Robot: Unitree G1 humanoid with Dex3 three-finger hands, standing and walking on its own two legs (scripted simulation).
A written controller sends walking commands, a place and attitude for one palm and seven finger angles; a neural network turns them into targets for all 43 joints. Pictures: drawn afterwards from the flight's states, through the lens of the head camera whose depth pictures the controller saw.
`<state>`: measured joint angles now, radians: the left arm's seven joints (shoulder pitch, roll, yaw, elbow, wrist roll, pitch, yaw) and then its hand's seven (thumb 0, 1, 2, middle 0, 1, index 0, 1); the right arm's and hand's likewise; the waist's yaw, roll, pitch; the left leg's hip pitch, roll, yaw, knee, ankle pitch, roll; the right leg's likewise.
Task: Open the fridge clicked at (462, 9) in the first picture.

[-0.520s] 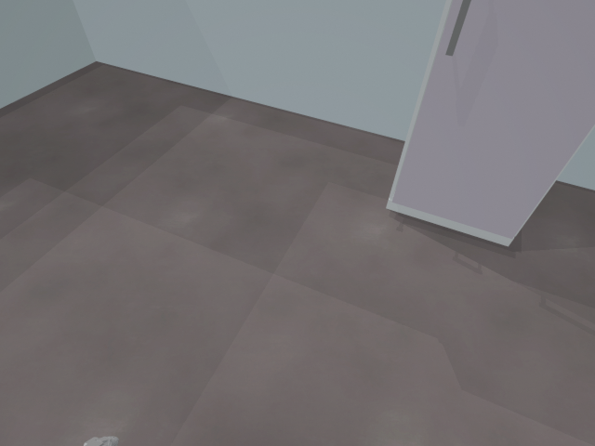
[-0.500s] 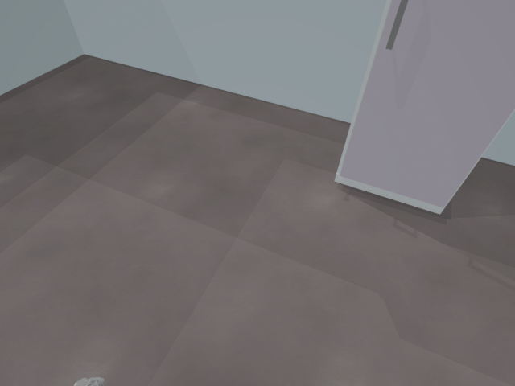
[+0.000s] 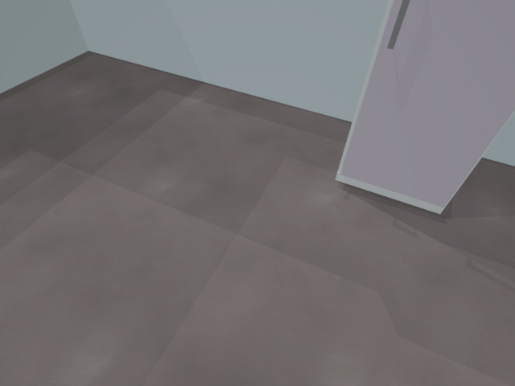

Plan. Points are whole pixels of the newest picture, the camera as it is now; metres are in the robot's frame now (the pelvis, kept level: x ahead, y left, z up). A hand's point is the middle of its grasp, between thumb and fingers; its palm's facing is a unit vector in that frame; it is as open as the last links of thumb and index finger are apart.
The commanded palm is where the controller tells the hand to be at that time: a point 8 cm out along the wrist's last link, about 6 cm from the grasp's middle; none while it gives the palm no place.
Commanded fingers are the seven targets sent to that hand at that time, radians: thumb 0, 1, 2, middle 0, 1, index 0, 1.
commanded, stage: stand and wait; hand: left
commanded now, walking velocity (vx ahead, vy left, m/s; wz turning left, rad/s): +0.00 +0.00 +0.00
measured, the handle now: (406, 1) +1.24 -0.41 +0.16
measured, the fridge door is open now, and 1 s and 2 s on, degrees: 0 0 0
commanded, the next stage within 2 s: look at it before walking up in 0.30 s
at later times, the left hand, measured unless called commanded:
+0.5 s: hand out of the picture +0.06 +0.24 -0.15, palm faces -0.03 -0.94 -0.33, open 7.4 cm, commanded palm none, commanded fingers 0.00 0.90 0.90 -0.20 -0.30 -0.20 -0.30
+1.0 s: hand out of the picture +0.08 +0.24 -0.15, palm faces -0.03 -0.94 -0.33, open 7.4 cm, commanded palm none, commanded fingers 0.00 0.90 0.90 -0.20 -0.30 -0.20 -0.30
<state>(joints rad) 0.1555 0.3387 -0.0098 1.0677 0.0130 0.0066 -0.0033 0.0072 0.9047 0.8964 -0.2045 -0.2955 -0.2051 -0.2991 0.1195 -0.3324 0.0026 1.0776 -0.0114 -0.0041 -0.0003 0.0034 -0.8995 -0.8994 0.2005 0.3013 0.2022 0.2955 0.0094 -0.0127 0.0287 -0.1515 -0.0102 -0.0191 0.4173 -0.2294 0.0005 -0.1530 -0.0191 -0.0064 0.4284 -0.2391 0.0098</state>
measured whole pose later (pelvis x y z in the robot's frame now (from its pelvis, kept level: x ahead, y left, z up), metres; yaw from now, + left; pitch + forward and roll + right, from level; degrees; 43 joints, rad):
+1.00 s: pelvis +0.00 -0.01 +0.00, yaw +0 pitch -2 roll +0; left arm 0.13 0.34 -0.01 1.09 0.01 0.00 0.00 0.01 0.91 0.90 -0.20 -0.30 -0.20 -0.30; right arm 0.10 -0.34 0.01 1.11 -0.01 -0.01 0.00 0.00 -0.90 -0.90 0.20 0.30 0.20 0.30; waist 0.01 0.00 0.03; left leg -0.13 0.01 -0.02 0.36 -0.20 -0.02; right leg -0.14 0.00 0.00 0.39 -0.22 0.00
